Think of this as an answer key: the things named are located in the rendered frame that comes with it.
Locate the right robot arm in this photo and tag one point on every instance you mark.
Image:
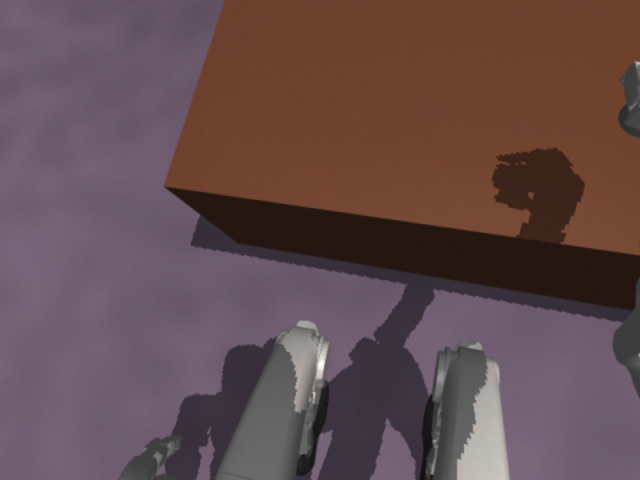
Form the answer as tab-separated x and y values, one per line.
626	342

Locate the right robot hand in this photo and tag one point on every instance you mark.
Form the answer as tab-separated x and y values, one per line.
631	82

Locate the can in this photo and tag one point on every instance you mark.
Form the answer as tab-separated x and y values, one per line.
622	116

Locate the left robot foot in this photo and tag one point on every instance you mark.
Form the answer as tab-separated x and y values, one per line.
306	462

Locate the left robot hand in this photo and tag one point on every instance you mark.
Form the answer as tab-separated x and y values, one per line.
155	453

